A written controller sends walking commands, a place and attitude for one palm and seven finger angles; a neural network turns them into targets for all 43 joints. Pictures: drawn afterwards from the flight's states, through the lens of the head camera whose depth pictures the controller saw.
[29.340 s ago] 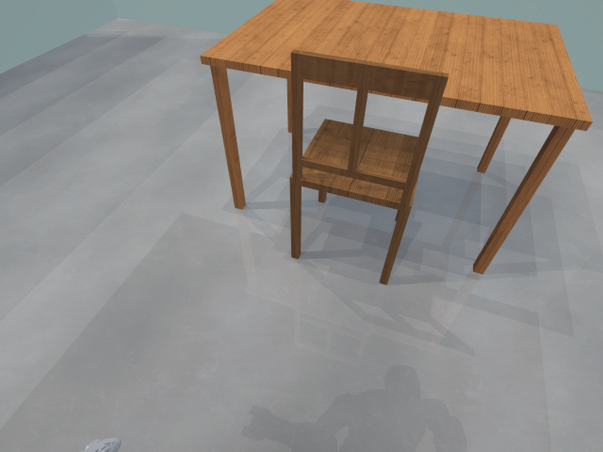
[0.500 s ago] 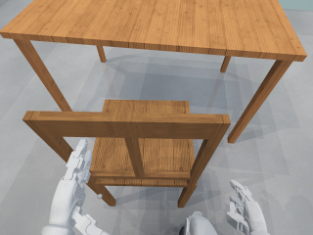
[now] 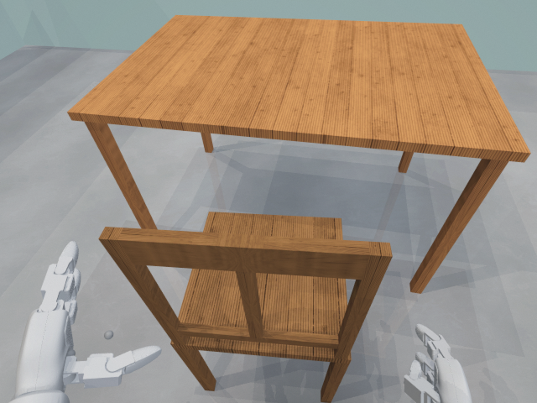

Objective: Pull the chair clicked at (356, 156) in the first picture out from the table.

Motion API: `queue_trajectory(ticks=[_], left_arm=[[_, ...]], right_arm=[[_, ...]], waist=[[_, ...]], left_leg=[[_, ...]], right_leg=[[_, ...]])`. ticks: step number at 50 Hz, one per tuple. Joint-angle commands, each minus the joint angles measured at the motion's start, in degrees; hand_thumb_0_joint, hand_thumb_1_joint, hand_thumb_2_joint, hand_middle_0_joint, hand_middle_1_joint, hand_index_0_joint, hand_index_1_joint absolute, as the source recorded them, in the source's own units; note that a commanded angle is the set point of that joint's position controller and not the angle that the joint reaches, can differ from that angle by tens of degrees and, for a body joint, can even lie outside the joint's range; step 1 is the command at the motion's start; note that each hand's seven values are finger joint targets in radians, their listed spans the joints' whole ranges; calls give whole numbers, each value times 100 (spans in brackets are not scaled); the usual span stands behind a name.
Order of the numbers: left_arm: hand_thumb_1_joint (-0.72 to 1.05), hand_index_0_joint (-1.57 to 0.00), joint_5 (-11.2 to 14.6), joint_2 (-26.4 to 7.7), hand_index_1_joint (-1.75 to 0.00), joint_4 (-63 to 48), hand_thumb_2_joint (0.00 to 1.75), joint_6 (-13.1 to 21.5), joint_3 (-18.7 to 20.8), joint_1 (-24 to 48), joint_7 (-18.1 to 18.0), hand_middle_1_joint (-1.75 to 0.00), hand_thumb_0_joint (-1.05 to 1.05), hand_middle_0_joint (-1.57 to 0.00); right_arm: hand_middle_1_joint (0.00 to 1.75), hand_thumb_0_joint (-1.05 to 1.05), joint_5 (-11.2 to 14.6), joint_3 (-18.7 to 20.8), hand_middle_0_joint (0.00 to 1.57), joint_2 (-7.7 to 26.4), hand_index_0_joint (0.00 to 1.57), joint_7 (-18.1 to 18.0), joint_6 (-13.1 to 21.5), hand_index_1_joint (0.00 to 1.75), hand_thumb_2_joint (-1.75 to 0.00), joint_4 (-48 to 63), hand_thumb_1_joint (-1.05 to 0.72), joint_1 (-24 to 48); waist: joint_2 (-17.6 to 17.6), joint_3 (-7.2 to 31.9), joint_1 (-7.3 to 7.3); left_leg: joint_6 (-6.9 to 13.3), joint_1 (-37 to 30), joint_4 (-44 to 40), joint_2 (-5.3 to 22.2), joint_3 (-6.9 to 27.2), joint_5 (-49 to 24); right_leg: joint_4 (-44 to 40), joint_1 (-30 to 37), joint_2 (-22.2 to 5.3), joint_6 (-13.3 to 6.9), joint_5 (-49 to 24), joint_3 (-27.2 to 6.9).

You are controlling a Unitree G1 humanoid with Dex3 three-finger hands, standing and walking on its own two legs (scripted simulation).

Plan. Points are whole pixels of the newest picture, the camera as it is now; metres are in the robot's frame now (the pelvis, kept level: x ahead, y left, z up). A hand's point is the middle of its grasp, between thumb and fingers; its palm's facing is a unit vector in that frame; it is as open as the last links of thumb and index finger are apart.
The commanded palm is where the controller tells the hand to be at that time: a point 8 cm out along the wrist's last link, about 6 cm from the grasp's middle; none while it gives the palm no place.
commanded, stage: draw the hand back to the body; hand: left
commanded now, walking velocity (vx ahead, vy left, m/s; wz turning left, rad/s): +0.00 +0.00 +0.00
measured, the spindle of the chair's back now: (251, 305) +0.30 +0.07 -0.08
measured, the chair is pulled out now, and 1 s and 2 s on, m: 0.28 0.28 0.28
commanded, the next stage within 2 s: step back with the hand held close in 0.76 s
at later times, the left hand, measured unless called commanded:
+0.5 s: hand (23, 276) +0.19 +0.27 +0.20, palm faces +0.51 -0.75 -0.42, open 8.1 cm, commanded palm +0.14 +0.30 +0.20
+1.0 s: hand (29, 257) +0.21 +0.27 +0.20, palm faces +0.48 -0.77 -0.42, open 7.4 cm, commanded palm +0.16 +0.30 +0.20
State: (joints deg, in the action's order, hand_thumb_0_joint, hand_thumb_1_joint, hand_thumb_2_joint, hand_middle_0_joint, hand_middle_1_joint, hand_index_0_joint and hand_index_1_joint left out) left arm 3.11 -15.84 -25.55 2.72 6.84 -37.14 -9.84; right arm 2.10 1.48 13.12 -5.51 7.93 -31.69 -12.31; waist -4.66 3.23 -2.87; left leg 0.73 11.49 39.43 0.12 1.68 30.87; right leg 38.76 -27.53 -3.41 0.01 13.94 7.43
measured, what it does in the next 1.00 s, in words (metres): stands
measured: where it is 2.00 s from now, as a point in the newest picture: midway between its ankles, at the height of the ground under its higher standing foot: outside the picture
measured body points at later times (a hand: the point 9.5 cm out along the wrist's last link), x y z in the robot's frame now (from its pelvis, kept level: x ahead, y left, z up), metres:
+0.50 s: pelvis +0.00 +0.00 +0.02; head +0.00 -0.02 +0.47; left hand +0.16 +0.31 +0.22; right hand +0.18 -0.23 -0.07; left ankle -0.11 +0.11 -0.71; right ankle +0.06 -0.13 -0.71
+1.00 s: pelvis +0.00 +0.01 +0.02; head +0.02 -0.01 +0.47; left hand +0.18 +0.31 +0.22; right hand +0.19 -0.22 -0.06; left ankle -0.11 +0.11 -0.71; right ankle +0.06 -0.13 -0.71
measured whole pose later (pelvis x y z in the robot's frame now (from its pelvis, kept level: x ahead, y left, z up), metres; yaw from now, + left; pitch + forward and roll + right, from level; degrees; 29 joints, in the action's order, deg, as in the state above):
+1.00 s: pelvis +0.00 +0.01 +0.02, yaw -3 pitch -1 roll -1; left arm 4.0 -20.3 -25.1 9.9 24.2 -25.5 -8.6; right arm 1.6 0.7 12.4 -3.5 9.1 -35.5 -8.9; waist -4.1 -3.7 -4.3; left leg 1.6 -0.6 25.1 0.0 -1.9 24.3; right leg 26.8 -17.5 -1.9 0.8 7.6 4.3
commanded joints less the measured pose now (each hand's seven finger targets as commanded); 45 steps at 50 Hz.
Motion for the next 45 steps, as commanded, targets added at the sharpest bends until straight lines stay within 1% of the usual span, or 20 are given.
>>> queue_trajectory(ticks=[1,3,4,9,12,13,17,18,19,21,24,27,28,31,33,38,40,43,44,45], left_arm=[[25,-11,-26,-907,-16,-1348,58,453,874,602,-169,-16,0,-11],[32,-12,-27,-1012,-18,-1247,62,461,1079,648,-180,-18,0,-12],[36,-13,-21,-954,-19,-1273,64,498,1075,660,-165,-19,0,-13],[54,-15,16,-1064,-22,-1091,73,590,1436,711,-131,-22,0,-15],[65,-16,44,-1246,-25,-1134,78,658,1717,876,-145,-25,0,-16],[68,-17,49,-1329,-26,-1144,80,662,1831,969,-149,-26,0,-17],[83,-19,68,-1552,-29,-1295,87,755,2132,1216,-204,-29,0,-19],[86,-19,62,-1640,-29,-1340,88,763,2230,1306,-209,-29,0,-19],[90,-20,71,-1630,-30,-1315,90,785,2273,1330,-215,-30,0,-20],[90,-20,82,-1316,-30,-1053,90,791,2055,1048,-173,-30,0,-20],[90,-20,100,-1094,-30,-818,90,790,1857,976,-93,-30,0,-20],[90,-20,75,-1307,-30,-986,90,842,2001,1102,-102,-30,0,-20],[90,-20,75,-1407,-30,-1033,90,834,2094,1137,-111,-30,0,-20],[90,-20,46,-1446,-30,-1234,90,879,2116,1090,-128,-30,0,-20],[90,-20,33,-1555,-30,-1320,90,857,2206,1124,-132,-30,0,-20],[90,-20,40,-1386,-30,-1262,90,833,2092,1140,-115,-30,0,-20],[90,-20,58,-1329,-30,-1115,90,837,2059,1126,-106,-30,0,-20],[90,-20,61,-1316,-30,-1014,90,792,2061,1153,-83,-30,0,-20],[90,-20,55,-1057,-30,-1250,90,844,1698,1368,-39,-30,0,-20],[90,-20,133,-2279,-30,-1694,90,1130,2866,2338,-32,-30,0,-20]], right_arm=[[30,0,7,117,20,559,20,-7,482,30,-90,781,-90,643],[30,0,10,121,20,556,20,23,524,30,-90,693,-90,698],[30,0,1,109,20,544,20,40,543,30,-90,669,-90,675],[30,0,-15,150,20,545,20,124,562,30,-90,558,-90,740],[30,0,-12,181,20,557,20,150,561,30,-90,512,-90,775],[30,0,-8,172,20,574,20,162,568,30,-90,486,-90,808],[30,0,-15,193,20,574,20,171,627,30,-90,427,-90,822],[30,0,-11,190,20,591,20,181,652,30,-90,398,-90,841],[30,0,-15,187,20,575,20,175,667,30,-90,376,-90,830],[30,0,-12,224,20,590,20,197,671,30,-90,323,-90,807],[30,0,6,264,20,619,20,230,635,30,-90,268,-90,796],[30,0,-7,301,20,651,20,231,629,30,-90,283,-90,826],[30,0,-14,284,20,655,20,227,642,30,-90,285,-90,868],[30,0,-32,276,20,620,20,214,675,30,-90,292,-90,846],[30,0,-35,264,20,613,20,212,697,30,-90,281,-90,891],[30,0,-34,240,20,598,20,224,696,30,-90,250,-90,844],[30,0,-36,255,20,609,20,214,673,30,-90,243,-90,796],[30,0,-33,258,20,610,20,231,636,30,-90,254,-90,843],[30,0,-52,219,20,601,20,243,664,30,-90,301,-90,821],[30,0,38,204,20,683,20,181,520,30,-90,445,-90,548]], waist=[[61,185,43],[-56,73,9],[-54,69,1],[244,-22,-46],[228,-2,-68],[29,-56,-73],[-11,69,-108],[-126,27,-106],[-62,60,-109],[122,22,-106],[256,-92,-67],[226,39,-109],[46,27,-117],[150,224,-142],[-81,214,-134],[-232,25,-102],[8,-33,-88],[-29,-73,-99],[63,-71,-52],[170,-470,102]], left_leg=[[-132,1005,-1161,238,-52,-2443],[-130,925,-1260,237,-74,-2477],[-137,830,-1334,240,-69,-2546],[-106,673,-1568,264,-125,-2521],[-72,579,-1663,272,-160,-2417],[-87,609,-1709,260,-155,-2336],[-67,422,-1809,270,-157,-2400],[-82,429,-1815,267,-159,-2436],[-85,385,-1844,274,-147,-2484],[-78,296,-1852,300,-170,-2649],[-73,292,-1850,307,-195,-2755],[-66,240,-1872,322,-171,-2800],[-90,290,-1890,302,-153,-2780],[-110,156,-1887,321,-130,-3036],[-128,155,-1861,308,-148,-3078],[-175,129,-1898,345,-141,-3268],[-165,144,-1920,360,-133,-3235],[-160,175,-1919,345,-149,-3172],[-148,148,-1917,325,-142,-3177],[43,97,-1866,547,-179,-2398]], right_leg=[[-639,2094,-132,-163,-921,-333],[-807,2215,-107,-184,-961,-361],[-836,2249,-99,-177,-969,-357],[-1088,2490,-60,-175,-1077,-406],[-1188,2568,-65,-163,-1032,-447],[-1238,2594,-51,-179,-944,-489],[-1304,2693,-69,-175,-976,-460],[-1340,2729,-61,-194,-1013,-499],[-1329,2734,-67,-187,-1036,-469],[-1329,2663,-69,-177,-1137,-429],[-1365,2593,-54,-164,-1221,-444],[-1310,2625,-71,-159,-1195,-448],[-1320,2676,-68,-174,-1189,-464],[-1319,2772,-75,-184,-1333,-452],[-1374,2824,-71,-201,-1417,-504],[-1401,2705,-47,-199,-1397,-485],[-1349,2654,-39,-183,-1364,-462],[-1379,2645,-33,-187,-1342,-470],[-1404,2631,-57,-178,-1383,-447],[-1383,2156,-255,-190,-1946,-1184]])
